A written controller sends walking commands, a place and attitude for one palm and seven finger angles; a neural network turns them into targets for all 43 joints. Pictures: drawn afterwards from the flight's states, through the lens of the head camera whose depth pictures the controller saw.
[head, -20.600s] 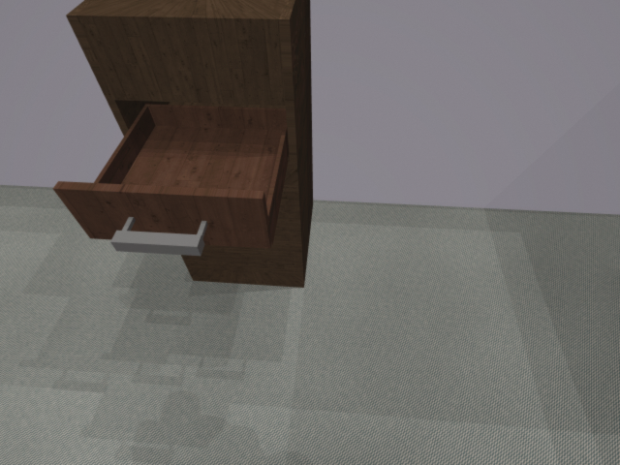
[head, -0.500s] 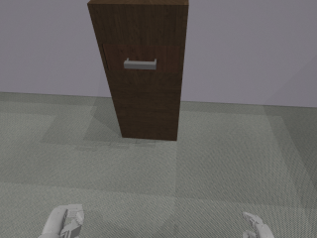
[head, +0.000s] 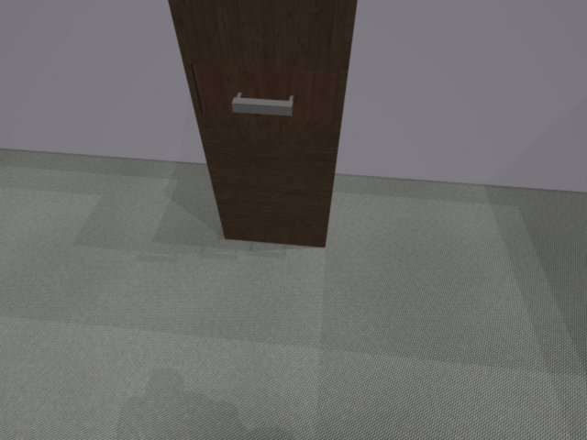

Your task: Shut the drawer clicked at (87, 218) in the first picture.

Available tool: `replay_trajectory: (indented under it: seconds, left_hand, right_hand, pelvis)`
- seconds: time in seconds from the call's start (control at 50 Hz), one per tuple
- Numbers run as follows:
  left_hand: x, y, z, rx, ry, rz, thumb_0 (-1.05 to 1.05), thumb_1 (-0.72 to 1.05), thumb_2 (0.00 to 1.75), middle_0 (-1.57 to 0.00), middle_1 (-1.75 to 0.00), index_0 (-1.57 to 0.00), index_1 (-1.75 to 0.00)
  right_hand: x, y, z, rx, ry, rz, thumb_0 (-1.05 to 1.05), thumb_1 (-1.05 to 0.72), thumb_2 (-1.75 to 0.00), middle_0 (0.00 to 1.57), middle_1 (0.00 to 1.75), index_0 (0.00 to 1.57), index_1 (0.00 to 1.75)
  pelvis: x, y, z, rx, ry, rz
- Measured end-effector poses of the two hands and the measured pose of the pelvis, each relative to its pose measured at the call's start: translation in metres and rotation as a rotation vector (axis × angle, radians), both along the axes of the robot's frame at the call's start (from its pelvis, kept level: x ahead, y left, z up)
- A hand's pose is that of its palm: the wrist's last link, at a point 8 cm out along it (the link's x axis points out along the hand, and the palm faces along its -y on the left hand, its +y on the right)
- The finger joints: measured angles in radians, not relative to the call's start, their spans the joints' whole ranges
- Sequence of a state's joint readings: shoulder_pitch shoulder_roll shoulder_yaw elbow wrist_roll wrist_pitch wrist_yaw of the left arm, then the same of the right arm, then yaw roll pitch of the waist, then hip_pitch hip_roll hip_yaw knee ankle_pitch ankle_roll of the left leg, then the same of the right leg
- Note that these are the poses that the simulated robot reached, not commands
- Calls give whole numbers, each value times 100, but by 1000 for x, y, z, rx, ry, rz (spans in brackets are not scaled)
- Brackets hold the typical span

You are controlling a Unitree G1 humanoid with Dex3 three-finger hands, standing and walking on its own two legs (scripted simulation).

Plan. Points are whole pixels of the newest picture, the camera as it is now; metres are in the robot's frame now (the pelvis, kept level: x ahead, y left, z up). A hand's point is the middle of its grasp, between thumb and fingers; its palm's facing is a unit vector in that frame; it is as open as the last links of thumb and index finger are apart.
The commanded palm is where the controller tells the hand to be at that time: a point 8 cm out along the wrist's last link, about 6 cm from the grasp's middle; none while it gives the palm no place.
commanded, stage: let the arm hang, fingers relaxed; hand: left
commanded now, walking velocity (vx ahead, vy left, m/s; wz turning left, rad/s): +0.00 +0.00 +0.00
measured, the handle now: (264, 101) +0.93 +0.14 -0.07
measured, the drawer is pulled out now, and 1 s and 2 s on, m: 0.00 0.00 0.00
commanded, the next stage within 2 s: look to check the result in 0.42 s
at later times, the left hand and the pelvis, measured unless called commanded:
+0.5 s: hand out of the picture +0.05 +0.18 -0.17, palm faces -0.02 -0.97 -0.23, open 7.3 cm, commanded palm none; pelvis +0.01 -0.02 +0.00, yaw -1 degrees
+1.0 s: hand out of the picture +0.07 +0.19 -0.16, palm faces -0.01 -0.96 -0.28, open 7.4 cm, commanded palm none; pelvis +0.02 -0.03 +0.00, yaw -1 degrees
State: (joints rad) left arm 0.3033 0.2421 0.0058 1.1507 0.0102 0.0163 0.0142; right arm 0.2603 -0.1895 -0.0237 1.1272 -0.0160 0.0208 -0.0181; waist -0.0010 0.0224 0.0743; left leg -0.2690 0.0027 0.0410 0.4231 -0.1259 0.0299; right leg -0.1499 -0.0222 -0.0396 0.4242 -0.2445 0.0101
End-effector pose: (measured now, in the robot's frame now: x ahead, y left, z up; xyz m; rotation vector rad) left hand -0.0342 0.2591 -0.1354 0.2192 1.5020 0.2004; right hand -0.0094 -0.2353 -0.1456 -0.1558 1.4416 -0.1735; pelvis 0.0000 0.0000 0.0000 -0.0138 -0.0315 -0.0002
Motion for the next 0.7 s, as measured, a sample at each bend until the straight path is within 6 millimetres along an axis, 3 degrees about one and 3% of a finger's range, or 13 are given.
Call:
replay_trajectory:
  seconds: [0.2,0.32,0.7]
  left_hand:
    - [57,-18,-2,-27,-153,-43,0,91,90,-22,-33,-22,-33]
    - [78,-29,-2,-43,-199,-58,0,91,90,-21,-31,-21,-31]
    - [79,-28,1,-16,-142,-50,0,91,90,-20,-30,-20,-30]
  right_hand:
    - [26,-4,-1,7,-91,-2,1,-91,-90,20,30,20,29]
    - [35,-13,2,-7,-112,-3,1,-91,-90,20,30,20,29]
    - [39,-39,7,-41,-61,3,1,-91,-90,20,30,20,29]
  pelvis:
    - [1,-5,0,7,-2,-6]
    - [5,-10,1,8,-4,-7]
    - [17,-23,3,7,-2,-9]
